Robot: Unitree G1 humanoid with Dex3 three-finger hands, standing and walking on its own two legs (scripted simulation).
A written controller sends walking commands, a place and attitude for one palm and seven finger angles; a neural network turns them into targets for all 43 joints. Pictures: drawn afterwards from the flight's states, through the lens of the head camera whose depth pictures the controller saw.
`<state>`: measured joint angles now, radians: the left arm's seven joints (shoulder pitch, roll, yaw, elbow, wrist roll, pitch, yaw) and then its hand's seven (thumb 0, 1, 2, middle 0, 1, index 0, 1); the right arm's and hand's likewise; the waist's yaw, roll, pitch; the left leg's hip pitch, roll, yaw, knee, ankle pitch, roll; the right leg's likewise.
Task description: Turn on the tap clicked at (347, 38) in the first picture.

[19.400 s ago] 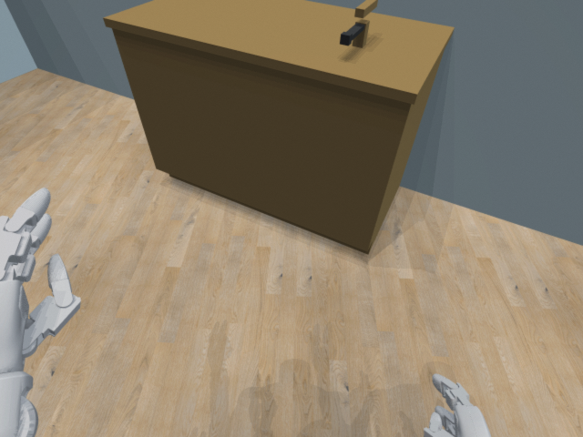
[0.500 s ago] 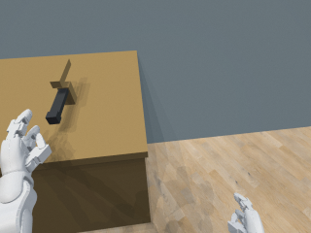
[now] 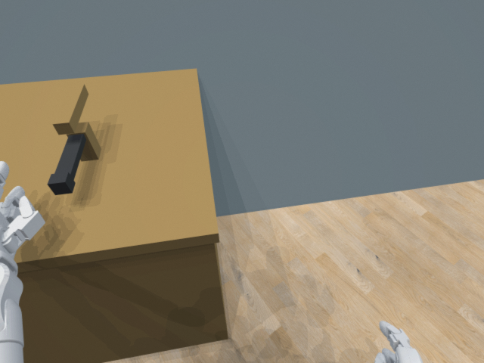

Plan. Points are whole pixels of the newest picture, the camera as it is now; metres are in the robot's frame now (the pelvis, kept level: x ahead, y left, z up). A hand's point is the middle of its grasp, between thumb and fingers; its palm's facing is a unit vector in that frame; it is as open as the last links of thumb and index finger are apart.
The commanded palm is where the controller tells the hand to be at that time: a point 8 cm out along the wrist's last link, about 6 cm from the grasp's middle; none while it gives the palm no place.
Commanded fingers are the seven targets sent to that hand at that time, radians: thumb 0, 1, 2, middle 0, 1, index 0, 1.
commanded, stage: reach beside the lever's end, fingers flat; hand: left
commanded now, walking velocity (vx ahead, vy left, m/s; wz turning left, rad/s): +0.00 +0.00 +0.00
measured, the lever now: (61, 183) +0.35 +0.35 +0.11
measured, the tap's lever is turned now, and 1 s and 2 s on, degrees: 0 0 5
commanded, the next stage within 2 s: push the lever round in 1.02 s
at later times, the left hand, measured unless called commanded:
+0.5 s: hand (34, 199) +0.32 +0.39 +0.10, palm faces +0.53 -0.84 -0.08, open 7.8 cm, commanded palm +0.27 +0.41 +0.11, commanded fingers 0.00 0.90 0.90 -0.15 -0.15 -0.15 -0.15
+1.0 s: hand (24, 211) +0.29 +0.38 +0.11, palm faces +0.50 -0.87 -0.03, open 7.8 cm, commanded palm +0.25 +0.41 +0.11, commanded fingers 0.00 0.90 0.90 -0.15 -0.15 -0.15 -0.15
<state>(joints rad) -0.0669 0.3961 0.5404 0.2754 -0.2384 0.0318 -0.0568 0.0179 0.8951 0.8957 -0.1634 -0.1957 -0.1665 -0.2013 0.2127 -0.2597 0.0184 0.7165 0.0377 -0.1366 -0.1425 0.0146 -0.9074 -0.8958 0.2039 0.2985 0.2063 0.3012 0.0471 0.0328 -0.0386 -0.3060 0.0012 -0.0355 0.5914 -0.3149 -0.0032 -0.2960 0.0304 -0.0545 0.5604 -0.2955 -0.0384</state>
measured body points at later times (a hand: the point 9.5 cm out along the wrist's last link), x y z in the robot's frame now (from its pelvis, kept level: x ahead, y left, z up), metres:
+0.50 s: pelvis -0.02 +0.01 -0.01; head +0.02 +0.02 +0.44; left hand +0.29 +0.43 +0.10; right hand +0.10 -0.25 -0.12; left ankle +0.00 +0.12 -0.73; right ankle +0.00 -0.09 -0.73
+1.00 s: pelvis -0.01 +0.02 -0.01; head +0.00 +0.03 +0.44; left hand +0.26 +0.42 +0.11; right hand +0.16 -0.22 -0.10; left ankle +0.00 +0.12 -0.73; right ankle +0.00 -0.09 -0.73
